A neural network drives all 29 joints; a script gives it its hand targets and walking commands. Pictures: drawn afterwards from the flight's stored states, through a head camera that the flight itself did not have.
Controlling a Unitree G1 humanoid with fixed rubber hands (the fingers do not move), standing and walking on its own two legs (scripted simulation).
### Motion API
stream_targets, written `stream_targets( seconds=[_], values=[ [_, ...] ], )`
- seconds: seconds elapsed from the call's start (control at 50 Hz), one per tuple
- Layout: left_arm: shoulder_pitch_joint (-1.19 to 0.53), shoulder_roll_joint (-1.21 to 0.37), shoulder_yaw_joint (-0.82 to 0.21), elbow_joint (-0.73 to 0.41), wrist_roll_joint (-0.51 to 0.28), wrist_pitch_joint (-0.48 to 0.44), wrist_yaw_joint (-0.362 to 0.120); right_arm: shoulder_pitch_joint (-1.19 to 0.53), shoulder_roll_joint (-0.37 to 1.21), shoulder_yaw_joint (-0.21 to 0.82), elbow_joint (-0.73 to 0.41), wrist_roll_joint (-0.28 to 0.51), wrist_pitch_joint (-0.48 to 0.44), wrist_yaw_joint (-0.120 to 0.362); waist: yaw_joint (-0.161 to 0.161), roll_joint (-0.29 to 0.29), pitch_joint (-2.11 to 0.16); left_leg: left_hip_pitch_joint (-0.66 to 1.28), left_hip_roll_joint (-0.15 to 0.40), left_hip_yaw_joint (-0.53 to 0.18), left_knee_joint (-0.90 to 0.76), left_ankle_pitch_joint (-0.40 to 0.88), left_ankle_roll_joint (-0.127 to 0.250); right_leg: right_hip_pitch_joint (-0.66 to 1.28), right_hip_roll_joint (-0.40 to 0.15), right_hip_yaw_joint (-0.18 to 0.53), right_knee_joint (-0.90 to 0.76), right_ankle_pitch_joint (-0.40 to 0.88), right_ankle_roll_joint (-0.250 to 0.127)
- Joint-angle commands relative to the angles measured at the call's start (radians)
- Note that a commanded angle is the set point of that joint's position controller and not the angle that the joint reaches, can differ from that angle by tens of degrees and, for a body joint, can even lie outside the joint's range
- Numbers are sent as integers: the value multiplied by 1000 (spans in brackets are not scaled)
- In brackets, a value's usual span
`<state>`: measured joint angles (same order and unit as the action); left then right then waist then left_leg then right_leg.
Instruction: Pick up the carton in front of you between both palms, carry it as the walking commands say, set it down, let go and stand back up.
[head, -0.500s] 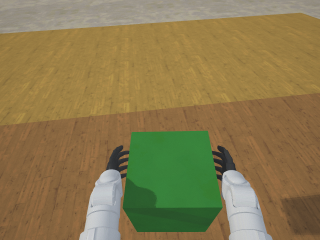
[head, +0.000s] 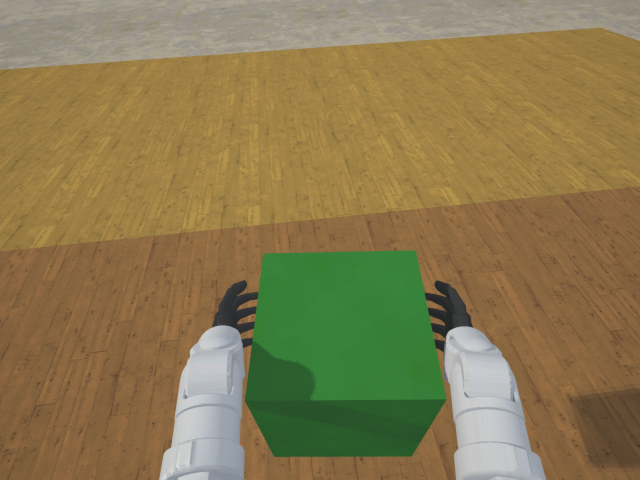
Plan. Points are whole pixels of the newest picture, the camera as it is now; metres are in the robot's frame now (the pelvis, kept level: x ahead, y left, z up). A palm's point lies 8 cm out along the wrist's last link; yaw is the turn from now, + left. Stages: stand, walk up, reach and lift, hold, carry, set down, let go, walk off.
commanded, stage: reach and lift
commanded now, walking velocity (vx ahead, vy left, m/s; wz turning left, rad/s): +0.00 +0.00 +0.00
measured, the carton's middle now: (340, 359) +0.31 +0.00 -0.04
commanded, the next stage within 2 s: hold in 0.56 s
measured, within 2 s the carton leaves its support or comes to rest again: neither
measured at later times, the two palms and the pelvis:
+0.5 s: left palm (225, 330) +0.31 +0.15 +0.04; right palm (457, 331) +0.30 -0.15 +0.04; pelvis +0.02 +0.00 +0.01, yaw +0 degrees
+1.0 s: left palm (220, 334) +0.29 +0.15 +0.06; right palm (462, 334) +0.29 -0.15 +0.05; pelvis +0.00 +0.00 +0.00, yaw +0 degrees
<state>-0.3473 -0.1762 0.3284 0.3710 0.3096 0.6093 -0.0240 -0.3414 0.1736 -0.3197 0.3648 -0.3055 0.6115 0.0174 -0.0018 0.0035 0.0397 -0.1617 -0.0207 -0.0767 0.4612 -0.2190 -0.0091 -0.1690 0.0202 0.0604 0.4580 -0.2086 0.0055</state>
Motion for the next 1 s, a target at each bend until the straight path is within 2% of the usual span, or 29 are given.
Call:
stream_targets(
  seconds=[0.0,0.24,0.54,0.64,0.7,0.78,0.98],
  values=[
    [-497,-916,-559,6,-214,-15,-231,-493,937,554,8,214,-11,226,-1,-9,-286,55,-70,5,-89,97,11,113,64,6,-83,106,-1],
    [-380,-903,-601,-91,-248,14,-221,-379,920,596,-90,249,16,216,0,-4,-293,115,-77,-5,-115,239,0,167,71,12,-104,247,4],
    [-370,-898,-626,-147,-267,52,-212,-375,901,616,-145,265,51,214,0,0,-265,135,-74,-7,-134,224,-5,171,72,9,-121,219,2],
    [-338,-895,-685,-237,-305,90,-202,-348,901,686,-237,308,87,208,4,3,-309,179,-71,-13,-143,306,-6,208,74,14,-137,290,7],
    [-309,-859,-651,-223,-288,120,-197,-322,869,652,-222,290,117,202,4,0,-232,160,-70,-13,-165,233,-2,192,71,15,-157,223,5],
    [-355,-845,-616,-189,-268,130,-205,-361,854,611,-189,267,128,207,0,-2,-158,120,-67,-5,-175,96,2,156,66,10,-163,92,-2],
    [-459,-876,-623,-161,-274,113,-219,-463,895,623,-158,275,116,216,3,-2,-207,103,-64,1,-153,42,9,159,62,5,-143,45,-5]
  ],
)
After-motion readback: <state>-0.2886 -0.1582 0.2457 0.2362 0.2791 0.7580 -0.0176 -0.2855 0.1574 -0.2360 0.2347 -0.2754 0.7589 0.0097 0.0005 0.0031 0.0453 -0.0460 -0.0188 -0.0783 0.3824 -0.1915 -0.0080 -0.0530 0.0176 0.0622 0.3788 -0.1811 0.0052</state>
